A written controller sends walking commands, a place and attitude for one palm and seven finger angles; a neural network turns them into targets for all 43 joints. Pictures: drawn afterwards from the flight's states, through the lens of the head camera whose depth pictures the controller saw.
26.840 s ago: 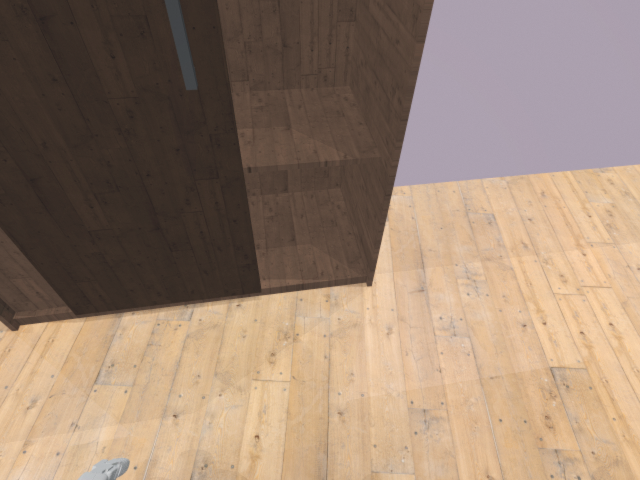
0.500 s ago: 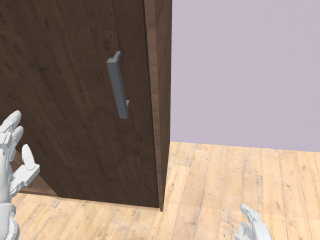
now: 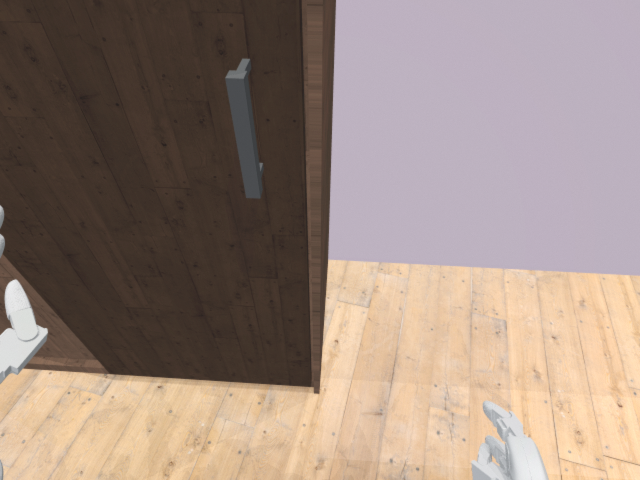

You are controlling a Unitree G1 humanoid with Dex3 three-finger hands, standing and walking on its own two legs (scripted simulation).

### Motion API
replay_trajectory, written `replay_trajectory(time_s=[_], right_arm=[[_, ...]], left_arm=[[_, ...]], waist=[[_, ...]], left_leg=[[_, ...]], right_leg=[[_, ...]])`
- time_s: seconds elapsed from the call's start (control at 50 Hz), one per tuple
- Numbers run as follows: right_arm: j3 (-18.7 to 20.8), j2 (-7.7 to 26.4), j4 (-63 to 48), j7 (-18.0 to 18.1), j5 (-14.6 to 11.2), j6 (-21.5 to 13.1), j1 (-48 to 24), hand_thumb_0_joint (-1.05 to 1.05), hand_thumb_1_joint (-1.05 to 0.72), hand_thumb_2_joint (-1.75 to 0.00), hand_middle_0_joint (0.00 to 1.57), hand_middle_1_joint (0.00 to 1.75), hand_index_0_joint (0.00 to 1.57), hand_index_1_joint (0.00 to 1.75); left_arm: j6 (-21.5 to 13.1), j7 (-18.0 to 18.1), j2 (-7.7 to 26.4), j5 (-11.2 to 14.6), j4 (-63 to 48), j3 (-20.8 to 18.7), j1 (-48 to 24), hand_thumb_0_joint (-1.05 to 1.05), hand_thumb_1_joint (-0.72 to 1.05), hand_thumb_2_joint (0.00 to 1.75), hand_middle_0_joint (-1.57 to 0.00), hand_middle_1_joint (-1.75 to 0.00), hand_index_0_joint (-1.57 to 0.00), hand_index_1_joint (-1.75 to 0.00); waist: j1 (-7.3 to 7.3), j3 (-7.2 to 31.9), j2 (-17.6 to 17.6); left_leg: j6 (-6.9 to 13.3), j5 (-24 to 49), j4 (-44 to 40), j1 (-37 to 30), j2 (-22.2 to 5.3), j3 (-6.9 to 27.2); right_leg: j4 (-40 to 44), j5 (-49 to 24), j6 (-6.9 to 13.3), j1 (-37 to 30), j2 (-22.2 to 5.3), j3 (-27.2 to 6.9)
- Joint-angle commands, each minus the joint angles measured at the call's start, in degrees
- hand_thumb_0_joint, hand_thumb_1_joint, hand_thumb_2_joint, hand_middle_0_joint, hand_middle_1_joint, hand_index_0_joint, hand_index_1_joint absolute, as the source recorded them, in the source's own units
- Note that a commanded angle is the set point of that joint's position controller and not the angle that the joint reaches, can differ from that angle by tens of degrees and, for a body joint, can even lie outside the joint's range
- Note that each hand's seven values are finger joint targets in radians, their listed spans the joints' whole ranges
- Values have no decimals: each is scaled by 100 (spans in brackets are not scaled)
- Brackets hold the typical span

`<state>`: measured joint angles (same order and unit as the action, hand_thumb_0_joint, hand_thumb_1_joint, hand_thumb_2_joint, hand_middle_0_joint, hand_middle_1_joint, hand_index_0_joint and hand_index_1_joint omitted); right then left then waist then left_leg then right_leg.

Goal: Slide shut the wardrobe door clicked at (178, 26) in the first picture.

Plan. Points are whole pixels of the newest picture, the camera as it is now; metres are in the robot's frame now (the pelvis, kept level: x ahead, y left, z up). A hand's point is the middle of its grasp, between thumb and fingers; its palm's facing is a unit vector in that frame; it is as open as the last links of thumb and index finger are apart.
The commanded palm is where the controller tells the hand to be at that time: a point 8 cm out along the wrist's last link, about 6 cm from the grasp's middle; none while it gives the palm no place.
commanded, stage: step back with the hand held close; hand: left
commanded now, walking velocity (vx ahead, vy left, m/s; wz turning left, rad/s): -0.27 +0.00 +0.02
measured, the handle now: (249, 132) +0.50 +0.14 +0.20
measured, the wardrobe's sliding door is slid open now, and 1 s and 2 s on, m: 0.00 0.00 0.00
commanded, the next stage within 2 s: stop stepping back and stand still in 0.76 s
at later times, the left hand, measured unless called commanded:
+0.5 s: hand out of the picture +0.11 +0.27 +0.18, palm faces +0.56 -0.72 -0.41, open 7.4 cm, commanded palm +0.04 +0.31 +0.19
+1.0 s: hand out of the picture -0.07 +0.28 +0.20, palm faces +0.68 -0.66 -0.32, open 7.5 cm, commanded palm -0.14 +0.29 +0.19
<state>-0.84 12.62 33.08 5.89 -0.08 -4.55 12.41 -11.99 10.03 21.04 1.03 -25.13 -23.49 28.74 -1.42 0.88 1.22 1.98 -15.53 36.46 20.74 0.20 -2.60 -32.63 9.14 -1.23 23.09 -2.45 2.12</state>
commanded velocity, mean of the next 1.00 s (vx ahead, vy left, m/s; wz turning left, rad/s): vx -0.27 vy -0.01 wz -0.10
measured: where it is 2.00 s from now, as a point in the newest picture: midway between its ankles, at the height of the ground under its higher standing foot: outside the picture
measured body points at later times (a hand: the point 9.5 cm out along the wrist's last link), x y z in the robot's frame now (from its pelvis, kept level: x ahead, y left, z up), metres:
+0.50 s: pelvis -0.07 -0.01 -0.01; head -0.07 +0.01 +0.44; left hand +0.08 +0.31 +0.20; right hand +0.11 -0.24 -0.09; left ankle +0.04 +0.10 -0.72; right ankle +0.08 -0.13 -0.72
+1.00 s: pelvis -0.23 -0.03 -0.01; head -0.24 -0.01 +0.44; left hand -0.11 +0.31 +0.22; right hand +0.02 -0.21 -0.06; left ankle -0.25 +0.08 -0.73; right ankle -0.01 -0.12 -0.69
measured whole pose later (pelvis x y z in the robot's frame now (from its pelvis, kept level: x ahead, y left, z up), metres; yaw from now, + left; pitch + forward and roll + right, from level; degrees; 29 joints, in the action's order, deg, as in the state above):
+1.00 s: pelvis -0.23 -0.03 -0.01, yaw +10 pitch -3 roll +2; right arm -0.4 11.2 34.0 4.9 0.7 -7.6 7.6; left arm -12.1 9.6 23.2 1.5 -27.7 -25.3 18.0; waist -3.0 -1.9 -4.9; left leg 1.8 -21.6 38.5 14.4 0.6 -5.1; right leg -44.4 19.7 -2.3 36.6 0.6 -7.2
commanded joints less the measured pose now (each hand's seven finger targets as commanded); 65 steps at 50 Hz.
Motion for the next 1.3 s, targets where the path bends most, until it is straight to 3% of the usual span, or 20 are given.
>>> replay_trajectory(time_s=[0.0, 0.16, 0.24, 0.36, 0.56, 0.66, 0.68, 0.7, 0.72, 0.74, 0.76, 0.82, 0.9, 0.94, 0.96, 1.02, 1.2, 1.22, 1.26, 1.28], right_arm=[[315, 788, -864, 46, -11, -394, -452, 0, -90, -90, 20, 30, 20, 30], [302, 753, -878, 62, 19, -599, -409, 0, -90, -90, 20, 30, 20, 30], [356, 854, -898, 29, 22, -643, -370, 0, -90, -90, 20, 30, 20, 30], [333, 741, -717, -19, 54, -690, -389, 0, -90, -90, 20, 30, 20, 30], [465, 713, -768, -17, 78, -856, -518, 0, -90, -90, 20, 30, 20, 30], [564, 775, -682, -64, 6, -903, -522, 0, -90, -90, 20, 30, 20, 30], [542, 736, -662, -79, 10, -876, -541, 0, -90, -90, 20, 30, 20, 30], [563, 663, -658, -88, -16, -838, -634, 0, -90, -90, 20, 30, 20, 30], [600, 525, -663, -131, -61, -780, -754, 0, -90, -90, 20, 30, 20, 30], [588, 511, -344, -265, 63, -639, -962, 0, -90, -90, 20, 30, 20, 30], [502, 444, -187, -294, 330, -460, -1108, 0, -90, -90, 20, 30, 20, 30], [252, 346, -451, -235, 124, -390, -529, 0, -90, -90, 20, 30, 20, 30], [367, 648, -336, -25, -14, -501, -345, 0, -90, -90, 20, 30, 20, 30], [473, 866, -664, -1, 71, -584, -471, 0, -90, -90, 20, 30, 20, 30], [459, 718, -731, 30, 76, -635, -484, 0, -90, -90, 20, 30, 20, 30], [478, 727, -768, -331, -112, -582, -686, 0, -90, -90, 20, 30, 20, 30], [309, 717, -712, -44, 78, -440, -531, 0, -90, -90, 20, 30, 20, 30], [342, 710, -656, -54, 80, -404, -456, 0, -90, -90, 20, 30, 20, 30], [354, 553, -614, -117, -8, -369, -483, 0, -90, -90, 20, 30, 20, 30], [339, 655, -603, -99, 7, -486, -621, 0, -90, -90, 20, 30, 20, 30]], left_arm=[[-440, 144, 1010, -50, -1122, -544, -607, 0, 90, 90, -20, -30, -20, -30], [-690, 208, 1130, -104, -1370, -847, -372, 0, 90, 90, -20, -30, -20, -30], [-779, 177, 1067, -190, -1215, -879, -430, 0, 90, 90, -20, -30, -20, -30], [-785, 176, 1074, -76, -1231, -763, -500, 0, 90, 90, -20, -30, -20, -30], [-880, 117, 1218, -39, -1974, -1202, -319, 0, 90, 90, -20, -30, -20, -30], [-717, 23, 1077, 69, -1281, -1214, -53, 0, 90, 90, -20, -30, -20, -30], [-669, 9, 1093, 92, -1286, -1157, -225, 0, 90, 90, -20, -30, -20, -30], [-606, -9, 1142, 89, -1300, -1089, -478, 0, 90, 90, -20, -30, -20, -30], [-498, 4, 1275, 61, -1345, -958, -683, 0, 90, 90, -20, -30, -20, -30], [-305, 66, 1416, 74, -1518, -752, -1291, 0, 90, 90, -20, -30, -20, -30], [-16, 106, 1560, 46, -1590, -700, -1831, 0, 90, 90, -20, -30, -20, -30], [-209, -48, 1484, 35, -1618, -658, -1708, 0, 90, 90, -20, -30, -20, -30], [-286, 19, 1239, 59, -1407, -570, -1898, 0, 90, 90, -20, -30, -20, -30], [-401, 75, 1087, 61, -1420, -613, -1845, 0, 90, 90, -20, -30, -20, -30], [-444, 88, 1158, 26, -1320, -687, -1526, 0, 90, 90, -20, -30, -20, -30], [-182, -126, 830, 187, -1023, -446, -468, 0, 90, 90, -20, -30, -20, -30], [-135, 196, 1340, 45, -1653, -536, -813, 0, 90, 90, -20, -30, -20, -30], [-121, 230, 1430, 18, -1542, -635, -778, 0, 90, 90, -20, -30, -20, -30], [-99, 240, 1684, 7, -1566, -770, -761, 0, 90, 90, -20, -30, -20, -30], [-211, 263, 1995, 65, -1682, -1019, -951, 0, 90, 90, -20, -30, -20, -30]], waist=[[120, 172, -150], [70, 583, 378], [104, 120, 440], [132, 189, -87], [40, 974, 1061], [109, 278, 1084], [50, 119, 761], [4, 27, -34], [-75, -157, -1337], [-46, -363, -1891], [222, -757, -1479], [219, 104, -1931], [142, 904, -533], [236, 750, 2253], [204, 667, 1430], [288, -231, 274], [210, 177, 1591], [184, 325, 1024], [105, 228, -1307], [33, -147, -1221]], left_leg=[[131, -1850, -1065, 1439, -480, 661], [222, -1877, -1434, 2015, -633, 924], [308, -3021, -1354, 2876, -660, 955], [105, -2070, -607, 1614, -408, 717], [489, -1959, -1530, 2120, -1419, 1242], [424, -2997, -1711, 2956, -1896, 794], [295, -2857, -1249, 2835, -1676, 571], [-28, -2947, -262, 2490, -1127, 101], [-497, -2466, 2229, 1348, -187, -225], [-692, -1675, 4729, 444, 152, 217], [-713, -992, 5203, 250, -38, 688], [-589, -1019, 3040, -770, 91, -228], [-82, -1626, -1453, -1029, 107, -290], [600, -370, -1959, -1243, -2094, 1338], [612, 521, -1896, -826, -2366, 1230], [704, -753, -2130, 97, -2182, 1212], [53, -2633, -2279, 133, -1400, 198], [-1, -2485, -1425, 412, -1155, -55], [-216, -1421, 1490, 1722, -343, -444], [-313, -1276, 2400, 2106, -283, -157]], right_leg=[[600, 1095, 197, -954, -327, -799], [-162, 247, 111, -1845, -3, -463], [-81, 1163, 131, -1867, 40, -759], [554, 1220, 345, -524, -341, -1275], [-1920, 756, 37, -1410, 446, -420], [-2399, 1619, 93, -1387, 633, -325], [-1773, 1719, 213, -1136, 469, -518], [-629, 2444, 515, -427, 46, -1442], [1643, 4347, 1099, 1580, -1074, -3699], [3518, 5451, 1519, 3372, -2138, -5453], [3560, 5163, 1213, 3527, -1707, -4430], [2611, 3515, 388, 2186, -484, -1955], [711, 1418, 217, -168, -272, -1797], [-2944, 1768, -251, 1297, 609, -317], [-3843, 1665, -175, 1319, 511, -650], [-4171, 1088, -208, 1509, 220, -737], [293, 1799, 228, -1378, 528, 881], [718, 1625, 395, -1880, 306, 602], [2065, 1553, 1365, -2108, -1648, -2720], [2162, -145, 1591, -1986, -2022, -3003]])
